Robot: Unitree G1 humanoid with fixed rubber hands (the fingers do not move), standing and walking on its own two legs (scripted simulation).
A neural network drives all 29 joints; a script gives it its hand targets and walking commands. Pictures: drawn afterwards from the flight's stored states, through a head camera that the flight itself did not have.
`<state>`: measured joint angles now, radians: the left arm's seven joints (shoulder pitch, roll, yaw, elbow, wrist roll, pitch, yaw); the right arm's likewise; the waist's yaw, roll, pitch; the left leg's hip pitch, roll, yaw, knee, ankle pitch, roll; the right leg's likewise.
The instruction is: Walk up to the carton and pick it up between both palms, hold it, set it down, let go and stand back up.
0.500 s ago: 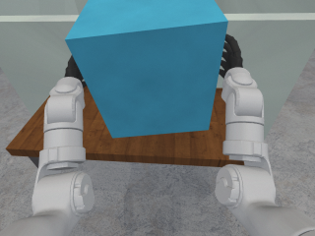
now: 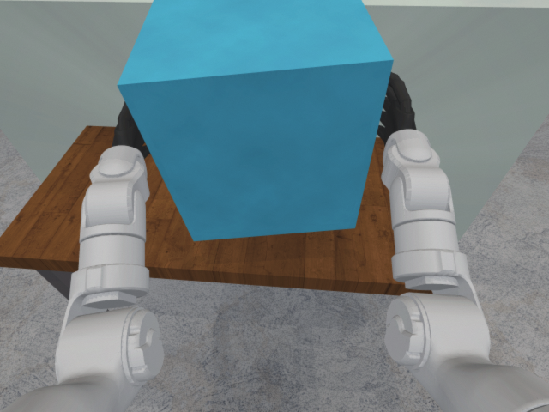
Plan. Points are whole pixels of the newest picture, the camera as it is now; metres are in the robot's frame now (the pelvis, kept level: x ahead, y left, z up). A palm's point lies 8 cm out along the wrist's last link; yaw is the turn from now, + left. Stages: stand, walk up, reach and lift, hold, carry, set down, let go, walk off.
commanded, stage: set down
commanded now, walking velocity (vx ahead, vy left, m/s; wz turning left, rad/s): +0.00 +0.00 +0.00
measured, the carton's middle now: (263, 115) +0.50 +0.01 +0.18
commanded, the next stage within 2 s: none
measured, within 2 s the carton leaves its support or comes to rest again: neither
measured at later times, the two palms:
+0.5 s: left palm (107, 153) +0.39 +0.21 +0.20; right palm (378, 128) +0.41 -0.14 +0.21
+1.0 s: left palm (146, 133) +0.44 +0.17 +0.20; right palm (401, 119) +0.45 -0.19 +0.20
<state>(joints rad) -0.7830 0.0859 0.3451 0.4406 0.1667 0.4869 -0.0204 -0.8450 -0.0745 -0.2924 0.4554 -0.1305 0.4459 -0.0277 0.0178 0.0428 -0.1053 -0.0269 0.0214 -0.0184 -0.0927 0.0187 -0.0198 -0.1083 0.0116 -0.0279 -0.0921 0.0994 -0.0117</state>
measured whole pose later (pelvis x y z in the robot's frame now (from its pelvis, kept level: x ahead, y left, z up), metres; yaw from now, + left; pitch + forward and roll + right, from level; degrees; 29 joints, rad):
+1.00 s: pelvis +0.00 +0.00 +0.00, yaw +0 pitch +9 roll +0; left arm -0.96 0.04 0.50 0.58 0.28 0.41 -0.03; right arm -1.03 -0.09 -0.45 0.65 -0.27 0.38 0.06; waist 0.02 0.06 -0.09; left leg -0.08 0.02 -0.02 -0.10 0.03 -0.01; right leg -0.17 0.01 -0.03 -0.09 0.11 -0.02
